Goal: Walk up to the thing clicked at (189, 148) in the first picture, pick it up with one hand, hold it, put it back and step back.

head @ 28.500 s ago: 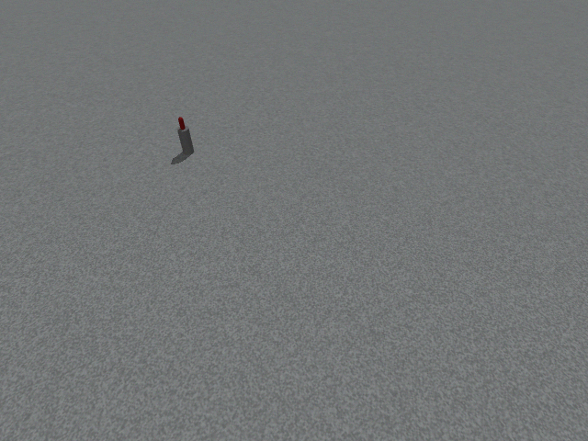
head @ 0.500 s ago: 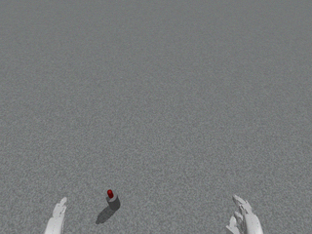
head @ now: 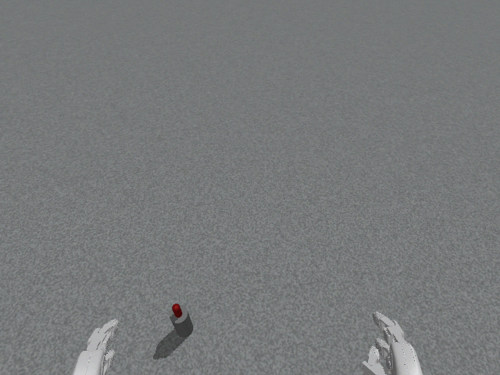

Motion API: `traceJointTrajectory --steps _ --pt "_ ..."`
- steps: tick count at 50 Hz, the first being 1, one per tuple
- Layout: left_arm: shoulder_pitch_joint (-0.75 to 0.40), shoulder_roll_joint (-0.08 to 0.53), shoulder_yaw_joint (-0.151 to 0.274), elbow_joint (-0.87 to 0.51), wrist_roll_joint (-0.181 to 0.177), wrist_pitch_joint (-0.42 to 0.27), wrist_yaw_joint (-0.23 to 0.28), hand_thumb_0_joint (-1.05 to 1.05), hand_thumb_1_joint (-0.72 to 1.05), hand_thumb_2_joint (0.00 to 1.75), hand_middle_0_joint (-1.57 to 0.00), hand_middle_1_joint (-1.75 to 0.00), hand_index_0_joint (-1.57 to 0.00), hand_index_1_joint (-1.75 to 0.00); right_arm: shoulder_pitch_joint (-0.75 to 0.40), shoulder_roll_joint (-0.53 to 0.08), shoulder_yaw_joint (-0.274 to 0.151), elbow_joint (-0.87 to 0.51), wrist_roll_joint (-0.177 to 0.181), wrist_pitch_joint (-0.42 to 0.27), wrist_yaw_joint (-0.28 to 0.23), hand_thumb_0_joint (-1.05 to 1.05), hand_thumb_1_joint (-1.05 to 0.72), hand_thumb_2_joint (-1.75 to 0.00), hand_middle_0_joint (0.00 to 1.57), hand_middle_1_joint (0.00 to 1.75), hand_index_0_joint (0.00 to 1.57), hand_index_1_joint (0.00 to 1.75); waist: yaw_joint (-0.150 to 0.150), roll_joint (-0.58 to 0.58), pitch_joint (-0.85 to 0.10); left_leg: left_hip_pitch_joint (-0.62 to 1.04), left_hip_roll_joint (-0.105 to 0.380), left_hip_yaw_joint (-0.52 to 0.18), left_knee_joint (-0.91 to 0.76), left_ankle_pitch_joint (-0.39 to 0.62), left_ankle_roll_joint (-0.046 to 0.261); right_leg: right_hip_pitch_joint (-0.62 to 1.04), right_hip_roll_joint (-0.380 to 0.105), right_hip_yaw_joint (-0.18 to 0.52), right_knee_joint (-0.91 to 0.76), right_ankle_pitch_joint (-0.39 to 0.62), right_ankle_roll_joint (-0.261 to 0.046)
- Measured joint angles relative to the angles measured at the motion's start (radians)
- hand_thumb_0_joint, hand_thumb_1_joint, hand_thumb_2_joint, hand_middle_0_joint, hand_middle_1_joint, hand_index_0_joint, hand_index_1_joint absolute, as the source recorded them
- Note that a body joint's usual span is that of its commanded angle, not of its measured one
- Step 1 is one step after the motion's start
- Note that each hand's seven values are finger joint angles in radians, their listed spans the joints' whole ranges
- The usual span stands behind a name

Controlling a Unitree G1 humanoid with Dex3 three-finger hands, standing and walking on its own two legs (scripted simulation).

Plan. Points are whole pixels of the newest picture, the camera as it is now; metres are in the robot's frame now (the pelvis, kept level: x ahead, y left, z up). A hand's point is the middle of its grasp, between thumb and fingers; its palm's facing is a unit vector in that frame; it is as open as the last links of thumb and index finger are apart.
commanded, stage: stand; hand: left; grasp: from the side
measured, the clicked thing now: (180, 318) +0.44 +0.22 -0.61
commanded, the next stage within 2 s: none
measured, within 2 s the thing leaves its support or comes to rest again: neither
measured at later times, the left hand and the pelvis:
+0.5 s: hand out of the picture +0.08 +0.25 -0.11, palm faces -0.01 -0.94 -0.35, open 7.4 cm; pelvis +0.00 +0.01 +0.03, yaw +0 degrees
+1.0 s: hand out of the picture +0.04 +0.25 -0.10, palm faces +0.01 -0.94 -0.35, open 7.4 cm; pelvis -0.01 +0.01 +0.06, yaw +1 degrees
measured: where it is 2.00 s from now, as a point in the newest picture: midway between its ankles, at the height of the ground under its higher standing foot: outside the picture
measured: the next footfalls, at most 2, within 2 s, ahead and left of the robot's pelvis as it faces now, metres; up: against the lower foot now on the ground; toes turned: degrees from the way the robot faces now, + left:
none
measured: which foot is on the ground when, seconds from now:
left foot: down 0.00-1.00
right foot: down 0.00-1.00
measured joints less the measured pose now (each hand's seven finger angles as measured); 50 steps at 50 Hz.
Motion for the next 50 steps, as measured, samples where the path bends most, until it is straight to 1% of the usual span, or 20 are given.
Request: traceJointTrajectory --steps 3,6,7,8,9,10,11,13,17,20,23,32,40,50 --pt "0.001 0.002 -0.001 -0.004 -0.001 0.004 -0.001 -0.01 0.05 0.60 -0.18 -0.26 -0.18 -0.26 0.000 0.000 -0.001 0.000 0.001 0.000 -0.001 0.01 -0.90 -0.90 0.20 0.30 0.21 0.30 0.002 -0.002 0.003 -0.002 0.000 0.001 0.000 0.001 0.000 -0.003 0.000 0.001 0.002 0.001 -0.001" --pt "0.004 0.003 -0.001 -0.007 0.000 0.000 0.000 0.00 0.26 0.72 -0.19 -0.28 -0.19 -0.28 0.001 0.000 0.000 0.001 0.000 -0.002 -0.002 0.01 -0.90 -0.90 0.20 0.30 0.21 0.30 0.001 -0.003 0.003 -0.002 0.000 0.002 0.000 0.002 -0.001 -0.004 0.000 0.002 0.002 0.001 -0.001" --pt "-0.017 0.009 -0.002 0.033 0.021 -0.036 -0.011 0.00 0.34 0.75 -0.19 -0.28 -0.20 -0.28 -0.010 -0.002 -0.006 0.021 -0.027 -0.002 0.008 0.01 -0.90 -0.90 0.20 0.30 0.20 0.30 0.004 -0.006 0.022 0.016 -0.003 0.003 -0.006 0.005 0.000 0.013 -0.003 0.002 0.000 0.001 -0.002" --pt "-0.056 0.021 -0.005 0.108 0.046 -0.084 -0.030 0.00 0.41 0.77 -0.19 -0.28 -0.20 -0.29 -0.029 -0.011 -0.009 0.060 -0.056 0.010 0.031 0.01 -0.90 -0.90 0.20 0.30 0.20 0.30 0.011 -0.013 0.045 0.042 -0.009 0.006 -0.019 0.011 0.002 0.035 -0.009 0.005 -0.004 0.002 -0.003" --pt "-0.097 0.035 -0.007 0.191 0.065 -0.123 -0.049 0.00 0.48 0.80 -0.20 -0.29 -0.20 -0.29 -0.049 -0.023 -0.008 0.106 -0.076 0.030 0.057 0.01 -0.90 -0.90 0.20 0.30 0.20 0.30 0.019 -0.023 0.060 0.064 -0.015 0.011 -0.034 0.018 0.005 0.052 -0.015 0.009 -0.009 0.004 -0.004" --pt "-0.132 0.049 -0.006 0.268 0.077 -0.153 -0.066 0.00 0.54 0.81 -0.20 -0.29 -0.20 -0.29 -0.067 -0.034 -0.007 0.149 -0.088 0.053 0.083 0.01 -0.90 -0.90 0.20 0.30 0.20 0.30 0.024 -0.031 0.070 0.082 -0.020 0.015 -0.049 0.025 0.007 0.066 -0.020 0.012 -0.015 0.006 -0.005" --pt "-0.161 0.063 -0.004 0.338 0.081 -0.176 -0.080 0.00 0.60 0.83 -0.20 -0.29 -0.20 -0.29 -0.081 -0.044 -0.009 0.185 -0.090 0.071 0.104 0.01 -0.90 -0.90 0.20 0.30 0.21 0.30 0.028 -0.038 0.080 0.100 -0.024 0.017 -0.064 0.033 0.009 0.080 -0.024 0.015 -0.023 0.010 -0.004" --pt "-0.198 0.086 0.004 0.448 0.079 -0.209 -0.101 0.00 0.69 0.85 -0.20 -0.29 -0.20 -0.30 -0.094 -0.061 -0.020 0.235 -0.082 0.093 0.138 0.01 -0.90 -0.90 0.20 0.30 0.21 0.30 0.031 -0.048 0.098 0.133 -0.030 0.022 -0.095 0.046 0.011 0.108 -0.030 0.018 -0.044 0.019 -0.002" --pt "-0.212 0.114 0.023 0.603 0.067 -0.245 -0.115 0.00 0.80 0.88 -0.20 -0.30 -0.21 -0.30 -0.081 -0.091 -0.051 0.292 -0.067 0.104 0.170 0.01 -0.90 -0.90 0.21 0.30 0.21 0.30 0.030 -0.052 0.114 0.186 -0.034 0.028 -0.152 0.069 0.014 0.159 -0.033 0.023 -0.099 0.042 0.004" --pt "-0.211 0.125 0.031 0.699 0.063 -0.255 -0.115 0.01 0.85 0.89 -0.20 -0.30 -0.21 -0.30 -0.067 -0.109 -0.067 0.335 -0.066 0.112 0.176 0.01 -0.90 -0.90 0.20 0.30 0.21 0.30 0.027 -0.048 0.118 0.224 -0.035 0.030 -0.195 0.084 0.018 0.199 -0.034 0.023 -0.147 0.061 0.009" --pt "-0.212 0.128 0.034 0.777 0.058 -0.261 -0.113 0.01 0.88 0.89 -0.20 -0.30 -0.20 -0.30 -0.058 -0.118 -0.073 0.375 -0.063 0.117 0.177 0.01 -0.91 -0.90 0.20 0.30 0.20 0.30 0.028 -0.041 0.126 0.261 -0.037 0.029 -0.241 0.104 0.021 0.240 -0.035 0.020 -0.200 0.083 0.013" --pt "-0.240 0.121 0.023 0.948 0.041 -0.267 -0.107 0.01 0.90 0.90 -0.20 -0.30 -0.20 -0.30 -0.078 -0.105 -0.054 0.479 -0.047 0.124 0.175 0.01 -0.91 -0.90 0.20 0.30 0.20 0.30 0.033 -0.030 0.153 0.368 -0.046 0.027 -0.387 0.175 0.023 0.350 -0.042 0.013 -0.346 0.153 0.019" --pt "-0.278 0.114 0.011 1.048 0.038 -0.273 -0.113 0.01 0.91 0.90 -0.20 -0.30 -0.20 -0.30 -0.118 -0.097 -0.041 0.543 -0.036 0.125 0.178 0.01 -0.91 -0.90 0.20 0.30 0.20 0.30 0.033 -0.017 0.159 0.436 -0.048 0.023 -0.495 0.235 0.021 0.417 -0.042 0.006 -0.450 0.208 0.020" --pt "-0.317 0.121 0.012 1.116 0.038 -0.279 -0.116 0.01 0.91 0.90 -0.20 -0.30 -0.20 -0.30 -0.141 -0.115 -0.043 0.597 -0.033 0.129 0.179 0.01 -0.91 -0.90 0.20 0.30 0.20 0.30 0.032 -0.014 0.156 0.472 -0.044 0.017 -0.563 0.276 0.016 0.455 -0.037 -0.001 -0.517 0.248 0.017"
